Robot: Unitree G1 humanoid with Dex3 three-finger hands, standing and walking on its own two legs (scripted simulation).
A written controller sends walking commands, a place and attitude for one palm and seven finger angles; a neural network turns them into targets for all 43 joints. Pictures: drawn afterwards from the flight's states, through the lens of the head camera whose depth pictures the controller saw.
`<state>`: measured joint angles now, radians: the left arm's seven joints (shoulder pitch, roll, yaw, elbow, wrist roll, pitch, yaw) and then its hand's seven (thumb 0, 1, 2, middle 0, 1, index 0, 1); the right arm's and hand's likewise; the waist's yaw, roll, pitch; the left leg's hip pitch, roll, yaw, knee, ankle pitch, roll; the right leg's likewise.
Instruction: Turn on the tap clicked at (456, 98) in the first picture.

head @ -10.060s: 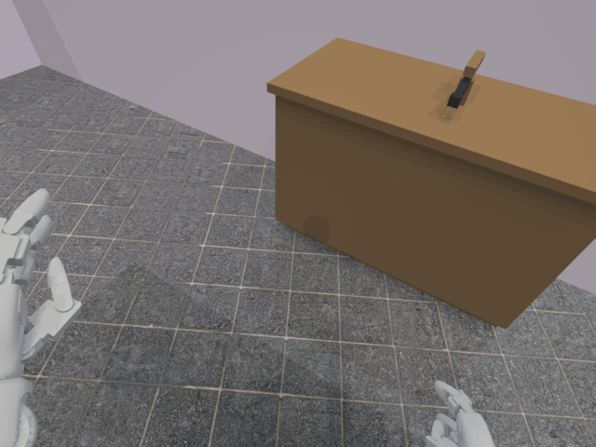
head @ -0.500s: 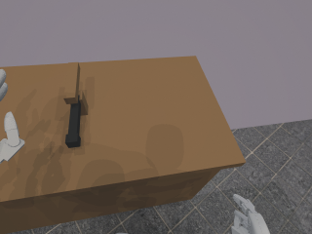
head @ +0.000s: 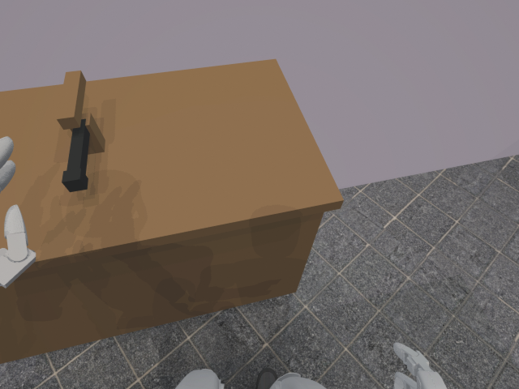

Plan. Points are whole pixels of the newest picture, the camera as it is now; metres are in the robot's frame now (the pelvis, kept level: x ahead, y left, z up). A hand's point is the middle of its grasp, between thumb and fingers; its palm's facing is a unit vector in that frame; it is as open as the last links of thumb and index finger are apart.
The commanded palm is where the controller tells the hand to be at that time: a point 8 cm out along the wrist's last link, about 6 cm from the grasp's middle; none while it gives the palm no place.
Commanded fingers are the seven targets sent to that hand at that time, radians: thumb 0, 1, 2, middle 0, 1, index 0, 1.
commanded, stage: come to a stop and stand still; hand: left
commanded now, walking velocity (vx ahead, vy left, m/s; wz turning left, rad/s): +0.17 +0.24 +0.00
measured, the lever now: (75, 180) +0.40 +0.35 +0.04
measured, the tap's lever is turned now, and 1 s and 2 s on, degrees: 0 0 0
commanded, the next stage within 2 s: look again from close up in 1.36 s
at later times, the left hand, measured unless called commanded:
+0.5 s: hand out of the picture +0.07 +0.19 +0.16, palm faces +0.41 -0.83 -0.38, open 7.5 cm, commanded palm +0.01 +0.21 +0.19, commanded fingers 0.00 0.90 0.90 -0.20 -0.30 -0.20 -0.30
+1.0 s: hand out of the picture -0.05 +0.09 +0.17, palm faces +0.34 -0.78 -0.53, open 7.4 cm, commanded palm -0.10 +0.13 +0.19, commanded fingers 0.00 0.90 0.90 -0.20 -0.30 -0.20 -0.30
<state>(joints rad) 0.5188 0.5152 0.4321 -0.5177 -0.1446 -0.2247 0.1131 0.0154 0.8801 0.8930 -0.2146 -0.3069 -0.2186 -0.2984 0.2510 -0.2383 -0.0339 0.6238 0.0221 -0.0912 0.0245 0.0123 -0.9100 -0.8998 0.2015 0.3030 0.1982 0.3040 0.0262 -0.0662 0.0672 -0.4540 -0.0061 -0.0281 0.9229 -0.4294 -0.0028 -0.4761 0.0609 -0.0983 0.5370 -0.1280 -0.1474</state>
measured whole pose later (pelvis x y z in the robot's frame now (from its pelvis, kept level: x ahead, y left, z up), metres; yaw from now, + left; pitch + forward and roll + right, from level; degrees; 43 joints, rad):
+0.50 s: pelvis -0.15 -0.07 -0.02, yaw +0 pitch -2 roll +6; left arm 0.34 0.42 0.38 -0.39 -0.14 -0.15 0.08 0.02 0.89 0.89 -0.20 -0.31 -0.21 -0.30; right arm 0.18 -0.20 0.00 0.66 0.02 -0.18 0.01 0.01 -0.91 -0.90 0.20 0.30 0.20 0.30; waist 0.06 -0.08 0.09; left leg -0.35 0.00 0.09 0.82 -0.49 0.04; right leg -0.54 0.05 -0.15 0.61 -0.22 0.00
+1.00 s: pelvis -0.24 -0.16 +0.01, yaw +2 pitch +0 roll +5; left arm 0.58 0.44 0.39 -0.49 -0.10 -0.22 0.09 0.02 0.88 0.89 -0.21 -0.31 -0.21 -0.30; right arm 0.26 -0.28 -0.07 0.65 0.04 -0.19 -0.03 0.02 -0.91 -0.90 0.20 0.30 0.20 0.30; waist 0.01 -0.03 0.09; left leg -0.28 -0.01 0.09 0.59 -0.38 0.04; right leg -0.37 -0.05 -0.03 0.58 -0.22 -0.05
